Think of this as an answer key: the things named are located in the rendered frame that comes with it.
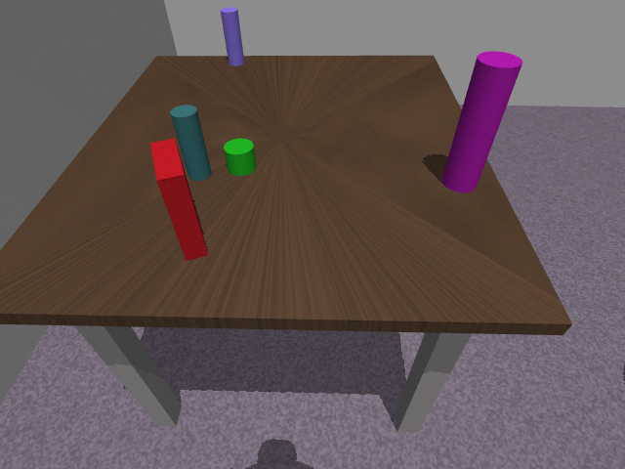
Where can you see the table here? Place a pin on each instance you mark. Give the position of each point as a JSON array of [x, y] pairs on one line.
[[345, 225]]

